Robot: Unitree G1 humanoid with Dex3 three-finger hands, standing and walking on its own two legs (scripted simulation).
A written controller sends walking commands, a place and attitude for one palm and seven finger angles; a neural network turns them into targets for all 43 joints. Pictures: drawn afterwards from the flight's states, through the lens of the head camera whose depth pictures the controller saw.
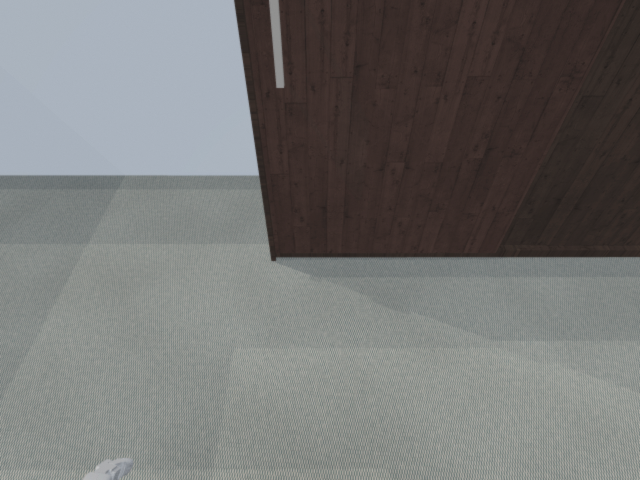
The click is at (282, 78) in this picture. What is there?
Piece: wardrobe's sliding door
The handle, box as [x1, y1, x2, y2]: [269, 0, 283, 87]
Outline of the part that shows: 269,0 276,87 283,87 278,0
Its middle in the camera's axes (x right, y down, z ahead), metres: -0.11 -0.51 +0.91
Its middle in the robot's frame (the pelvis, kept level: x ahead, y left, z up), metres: +1.04 +0.16 +0.16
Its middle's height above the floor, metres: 0.93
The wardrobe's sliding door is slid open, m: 0.00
